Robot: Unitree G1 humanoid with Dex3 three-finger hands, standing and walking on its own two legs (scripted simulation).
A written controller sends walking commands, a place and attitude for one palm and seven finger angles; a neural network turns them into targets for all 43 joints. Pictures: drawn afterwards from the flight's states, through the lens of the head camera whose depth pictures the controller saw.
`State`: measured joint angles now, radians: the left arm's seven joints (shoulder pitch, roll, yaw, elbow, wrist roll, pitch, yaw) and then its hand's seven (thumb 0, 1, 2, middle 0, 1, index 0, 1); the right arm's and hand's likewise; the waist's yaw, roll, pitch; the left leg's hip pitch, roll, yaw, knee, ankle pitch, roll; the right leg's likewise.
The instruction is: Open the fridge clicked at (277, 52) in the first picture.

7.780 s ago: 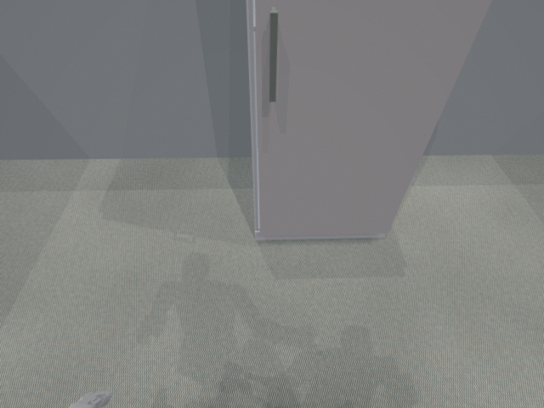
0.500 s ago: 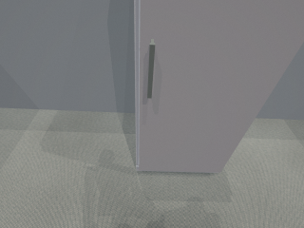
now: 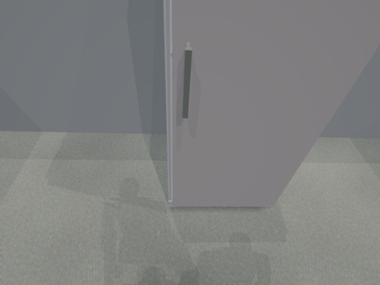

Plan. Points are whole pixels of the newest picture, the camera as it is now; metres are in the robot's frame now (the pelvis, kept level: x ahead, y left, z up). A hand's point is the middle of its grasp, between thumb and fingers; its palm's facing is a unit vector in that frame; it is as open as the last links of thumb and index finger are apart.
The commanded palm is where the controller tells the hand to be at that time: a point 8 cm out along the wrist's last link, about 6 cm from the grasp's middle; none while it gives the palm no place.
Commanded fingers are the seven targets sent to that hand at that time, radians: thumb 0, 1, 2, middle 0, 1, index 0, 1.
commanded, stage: look again from close up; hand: left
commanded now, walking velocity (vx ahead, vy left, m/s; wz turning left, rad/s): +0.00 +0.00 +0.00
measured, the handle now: (186, 83) +0.62 +0.05 +0.11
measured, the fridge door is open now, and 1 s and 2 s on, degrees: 0 0 0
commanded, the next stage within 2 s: shuffle to correct the standing spot in 1.94 s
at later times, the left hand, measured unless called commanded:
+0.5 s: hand out of the picture -0.09 +0.14 -0.17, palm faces +0.07 -0.99 -0.15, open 7.3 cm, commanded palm none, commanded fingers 0.00 0.90 0.90 -0.20 -0.30 -0.20 -0.30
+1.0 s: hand out of the picture -0.03 +0.11 -0.17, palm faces +0.05 -0.99 -0.15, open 7.3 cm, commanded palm none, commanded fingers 0.00 0.90 0.90 -0.20 -0.30 -0.20 -0.30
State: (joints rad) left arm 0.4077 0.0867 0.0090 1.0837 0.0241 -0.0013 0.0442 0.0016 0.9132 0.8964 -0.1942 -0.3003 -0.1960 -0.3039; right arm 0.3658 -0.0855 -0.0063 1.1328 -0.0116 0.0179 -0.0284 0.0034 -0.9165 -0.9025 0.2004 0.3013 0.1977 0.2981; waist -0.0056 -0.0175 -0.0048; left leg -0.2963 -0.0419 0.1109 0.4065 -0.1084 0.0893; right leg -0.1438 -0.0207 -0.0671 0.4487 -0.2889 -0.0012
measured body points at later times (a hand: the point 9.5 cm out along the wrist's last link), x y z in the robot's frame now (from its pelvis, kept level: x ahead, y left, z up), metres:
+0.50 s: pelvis +0.00 +0.00 +0.00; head +0.00 +0.00 +0.45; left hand -0.09 +0.19 -0.15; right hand -0.01 -0.22 -0.16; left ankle +0.08 +0.05 -0.74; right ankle -0.03 -0.13 -0.74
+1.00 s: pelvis +0.01 -0.03 +0.00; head +0.01 -0.03 +0.45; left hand -0.03 +0.16 -0.16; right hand -0.02 -0.22 -0.16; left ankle +0.08 +0.05 -0.74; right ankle -0.03 -0.13 -0.74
